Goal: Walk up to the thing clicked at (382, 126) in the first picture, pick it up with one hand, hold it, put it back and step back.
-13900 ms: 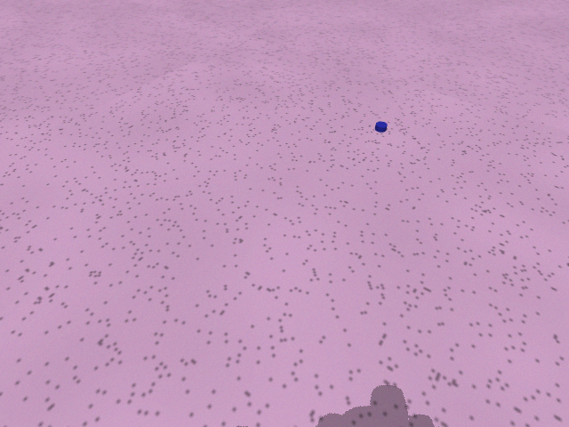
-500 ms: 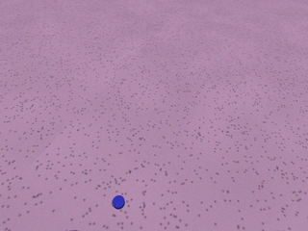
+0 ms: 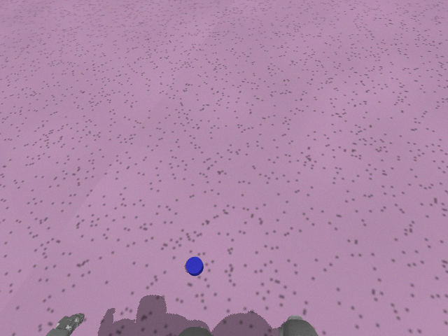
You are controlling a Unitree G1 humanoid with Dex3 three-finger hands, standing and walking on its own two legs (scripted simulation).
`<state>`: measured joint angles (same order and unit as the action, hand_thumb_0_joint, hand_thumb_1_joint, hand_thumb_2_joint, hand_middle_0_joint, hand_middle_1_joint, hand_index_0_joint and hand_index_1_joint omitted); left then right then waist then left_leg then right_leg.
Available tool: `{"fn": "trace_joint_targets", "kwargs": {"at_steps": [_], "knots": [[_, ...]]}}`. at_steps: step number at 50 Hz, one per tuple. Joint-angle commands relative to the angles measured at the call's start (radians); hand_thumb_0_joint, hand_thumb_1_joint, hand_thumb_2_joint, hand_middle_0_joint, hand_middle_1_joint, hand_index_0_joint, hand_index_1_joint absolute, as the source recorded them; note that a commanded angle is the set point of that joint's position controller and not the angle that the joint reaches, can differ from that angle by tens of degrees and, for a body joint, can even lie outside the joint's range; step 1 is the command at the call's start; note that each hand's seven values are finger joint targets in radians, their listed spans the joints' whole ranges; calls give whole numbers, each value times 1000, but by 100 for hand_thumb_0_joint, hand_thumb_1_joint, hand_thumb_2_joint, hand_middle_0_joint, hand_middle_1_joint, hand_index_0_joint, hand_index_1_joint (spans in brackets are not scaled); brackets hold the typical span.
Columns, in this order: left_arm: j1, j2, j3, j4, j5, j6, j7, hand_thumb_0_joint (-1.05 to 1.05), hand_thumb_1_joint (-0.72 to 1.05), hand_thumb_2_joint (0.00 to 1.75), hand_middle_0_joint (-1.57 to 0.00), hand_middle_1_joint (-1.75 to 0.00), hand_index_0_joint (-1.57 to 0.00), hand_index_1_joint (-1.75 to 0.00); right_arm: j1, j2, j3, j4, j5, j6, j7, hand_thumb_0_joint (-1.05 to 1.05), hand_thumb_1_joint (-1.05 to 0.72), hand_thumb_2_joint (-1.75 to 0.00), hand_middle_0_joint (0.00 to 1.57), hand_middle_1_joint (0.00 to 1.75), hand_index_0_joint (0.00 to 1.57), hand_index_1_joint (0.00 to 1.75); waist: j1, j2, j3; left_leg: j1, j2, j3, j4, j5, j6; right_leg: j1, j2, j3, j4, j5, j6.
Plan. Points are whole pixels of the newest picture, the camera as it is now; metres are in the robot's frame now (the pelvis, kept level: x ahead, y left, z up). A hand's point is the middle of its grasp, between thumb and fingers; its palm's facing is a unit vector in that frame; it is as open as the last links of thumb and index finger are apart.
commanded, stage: walk up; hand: left
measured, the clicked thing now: (194, 266) +0.46 +0.21 -0.73
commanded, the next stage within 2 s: stand in 1.04 s
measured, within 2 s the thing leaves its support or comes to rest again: neither
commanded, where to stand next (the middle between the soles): +0.06 +0.00 m, yaw -4 degrees
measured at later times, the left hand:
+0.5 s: hand out of the picture +0.10 +0.25 -0.14, palm faces -0.17 -0.92 -0.36, open 7.4 cm
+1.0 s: hand out of the picture +0.14 +0.28 -0.12, palm faces -0.07 -0.87 -0.49, open 7.4 cm
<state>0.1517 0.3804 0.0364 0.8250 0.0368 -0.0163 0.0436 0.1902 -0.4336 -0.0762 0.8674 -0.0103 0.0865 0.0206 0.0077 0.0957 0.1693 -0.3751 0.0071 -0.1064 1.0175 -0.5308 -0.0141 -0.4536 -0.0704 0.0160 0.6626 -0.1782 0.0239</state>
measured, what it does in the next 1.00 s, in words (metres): steps on the spot: left foot, then right foot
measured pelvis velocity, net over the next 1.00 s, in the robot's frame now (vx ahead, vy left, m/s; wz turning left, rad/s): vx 0.02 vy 0.00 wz -0.05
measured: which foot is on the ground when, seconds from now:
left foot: up 0.00-0.02, down 0.04-0.52, up 0.54-0.98, down 1.00-1.00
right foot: down 0.00-0.08, up 0.10-0.48, down 0.50-1.00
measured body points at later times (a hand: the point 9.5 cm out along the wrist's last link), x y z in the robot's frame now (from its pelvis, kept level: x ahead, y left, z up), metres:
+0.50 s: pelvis +0.00 -0.02 +0.01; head +0.03 +0.00 +0.46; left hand +0.11 +0.30 -0.12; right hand +0.00 -0.38 -0.07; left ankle -0.02 +0.15 -0.71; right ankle +0.00 -0.15 -0.71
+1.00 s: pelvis +0.02 +0.00 +0.00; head +0.09 -0.03 +0.44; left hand +0.15 +0.32 -0.09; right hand +0.09 -0.32 -0.13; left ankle +0.06 +0.13 -0.71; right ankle +0.01 -0.15 -0.71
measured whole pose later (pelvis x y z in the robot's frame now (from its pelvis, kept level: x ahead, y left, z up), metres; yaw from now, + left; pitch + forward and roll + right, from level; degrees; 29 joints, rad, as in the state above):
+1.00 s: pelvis +0.02 +0.00 +0.00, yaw -3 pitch -2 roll +0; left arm 0.17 0.40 0.03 0.81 0.00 -0.02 0.05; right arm 0.20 -0.41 -0.06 0.85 -0.01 0.04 0.02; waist 0.00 0.06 0.19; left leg -0.36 -0.01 -0.04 0.75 -0.35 0.00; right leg -0.31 -0.09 -0.02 0.76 -0.41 0.03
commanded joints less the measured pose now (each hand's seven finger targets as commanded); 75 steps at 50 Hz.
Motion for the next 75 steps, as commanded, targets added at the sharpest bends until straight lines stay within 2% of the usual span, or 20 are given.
{"fn": "trace_joint_targets", "kwargs": {"at_steps": [1, 3, 4, 6, 9, 19, 24, 25, 26, 28, 32, 38, 49, 51, 53, 55, 65, 67, 70, 75], "knots": [[-42, 300, 92, -57, -9, 18, 0, 0, 90, 90, -20, -30, -20, -30, 146, -162, -47, 4, -5, -45, -15, 0, -90, -90, 20, 30, 20, 30, -17, -387, -225, 145, 0, 105, -408, 115, 14, 103, -150, 173, -109, -78, -198], [-13, 209, 66, -55, -29, 43, -5, 0, 90, 90, -20, -30, -20, -30, 159, -206, -59, 20, -36, -64, -25, 0, -90, -90, 20, 30, 20, 30, -33, -155, -140, 181, 44, -43, -589, 143, 34, -85, -21, 120, 167, -135, -117], [-5, 146, 53, -64, -36, 47, -1, 0, 90, 90, -20, -30, -20, -30, 86, -310, -72, -16, -47, -72, -29, 0, -90, -90, 20, 30, 20, 30, -7, 120, -82, 114, 286, -423, -700, 193, 89, -242, 147, 44, 345, -403, -66], [-109, 273, 96, -44, -22, 47, 9, 0, 90, 90, -20, -30, -20, -30, -20, -369, -81, -36, -24, -83, -32, 0, -90, -90, 20, 30, 20, 30, -39, 94, 10, -192, 433, -584, -798, 146, 282, -68, 118, 214, 532, -426, -58], [72, 250, 88, 24, -41, 54, -17, 0, 90, 90, -20, -30, -20, -30, -100, -245, -49, -53, -26, -114, -52, 0, -90, -90, 20, 30, 20, 30, 59, -14, -33, 59, 223, -172, -605, 366, 174, -151, 149, 216, 580, -231, -62], [-60, 268, 90, -49, 8, 2, -91, 0, 90, 90, -20, -30, -20, -30, 225, -305, -87, -32, -26, -164, -38, 0, -90, -90, 20, 30, 20, 30, -111, 116, -103, 439, 341, -257, -631, 223, 284, -211, 52, 72, 180, -404, -32], [195, 208, 94, 47, -17, -32, -89, 0, 90, 90, -20, -30, -20, -30, 42, -246, -46, -102, -12, -146, -20, 0, -90, -90, 20, 30, 20, 30, 57, 126, -120, 109, 176, 51, -386, 591, 165, 304, 103, -95, -206, -99, -67], [286, 262, 113, 81, -16, -40, -75, 0, 90, 90, -20, -30, -20, -30, 30, -168, -23, -117, -1, -139, -21, 0, -90, -90, 20, 30, 20, 30, 102, -60, -157, -7, 97, 116, -144, 488, 103, 450, 54, 14, -254, -4, -57], [315, 362, 132, 70, -6, -49, -59, 0, 90, 90, -20, -30, -20, -30, 39, -87, 6, -154, 15, -136, -27, 0, -90, -90, 20, 30, 20, 30, 97, -332, -153, -259, -25, 135, 68, 96, 39, 528, -176, 434, -323, 64, -124], [204, 401, 123, 22, -16, -39, -54, 0, 90, 90, -20, -30, -20, -30, 36, -203, -31, -126, 7, -117, -51, 0, -90, -90, 20, 30, 20, 30, 59, -166, -89, -213, 1, -13, 149, -104, 40, 304, -345, 614, -375, -84, -304], [108, 288, 85, 2, -32, -64, -29, 0, 90, 90, -20, -30, -20, -30, 155, -171, -24, -36, 20, -102, -35, 0, -90, -90, 20, 30, 20, 30, -15, -150, -67, -169, 26, -56, 37, 107, 34, 305, -172, 228, -278, 237, -167], [89, 280, 82, -34, -41, -60, 12, 0, 90, 90, -20, -30, -20, -30, 112, -160, -30, -69, 3, -55, -30, 0, -90, -90, 20, 30, 20, 30, -2, -269, -104, -132, -42, -57, 69, 132, 6, 291, -213, 142, -177, 776, -208], [-2, 285, 75, -77, -46, -9, 16, 0, 90, 90, -20, -30, -20, -30, 117, -145, -44, -57, -3, -80, -21, 0, -90, -90, 20, 30, 20, 30, -33, -263, -229, 131, -37, 130, -509, 334, 24, 280, -147, 58, 126, 512, -169], [52, 186, 47, -83, -56, -2, 11, 0, 90, 90, -20, -30, -20, -30, 89, -249, -71, -72, -22, -99, -28, 0, -90, -90, 20, 30, 20, 30, -30, 47, -276, 346, 168, -221, -526, 851, 126, 13, 23, 8, 408, -26, -51], [-8, 190, 42, -82, -48, 11, 15, 0, 90, 90, -20, -30, -20, -30, 113, -285, -59, -46, -13, -139, -43, 0, -90, -90, 20, 30, 20, 30, -59, -11, -338, 309, 373, -462, -580, 726, 291, -6, 74, 167, 417, -466, -41], [-41, 239, 54, -37, -37, 9, 5, 0, 90, 90, -20, -30, -20, -30, 21, -189, -44, -46, 2, -134, -41, 0, -90, -90, 20, 30, 20, 30, -31, -26, -194, 210, 262, -280, -620, 441, 232, -19, 38, 157, 383, -401, -51], [74, 173, 27, 135, -36, -13, -29, 0, 90, 90, -20, -30, -20, -30, -132, -164, -22, 1, 1, -114, -26, 0, -90, -90, 20, 30, 20, 30, 27, 107, -155, 125, 162, -69, -619, 393, 119, 332, 47, -9, -238, -62, -15], [19, 232, 29, 136, -18, -25, -27, 0, 90, 90, -20, -30, -20, -30, -110, -99, -1, 14, 25, -107, -24, 0, -90, -90, 20, 30, 20, 30, -3, -60, -150, 91, 91, -30, -573, 301, 40, 355, -67, 185, -322, 54, -61], [-89, 238, 17, 151, -17, -21, -40, 0, 90, 90, -20, -30, -20, -30, -110, -125, -1, 66, 18, -106, -17, 0, -90, -90, 20, 30, 20, 30, -48, -93, -82, 276, 89, -45, -681, 81, 49, 71, -50, 169, -362, -335, -76], [-63, 205, 3, 187, -28, -31, -49, 0, 90, 90, -20, -30, -20, -30, -112, -138, -1, 121, 3, -112, -5, 0, -90, -90, 20, 30, 20, 30, -28, -170, -105, 258, 89, -24, -682, 198, 51, 143, -53, 163, -420, -277, -60]]}}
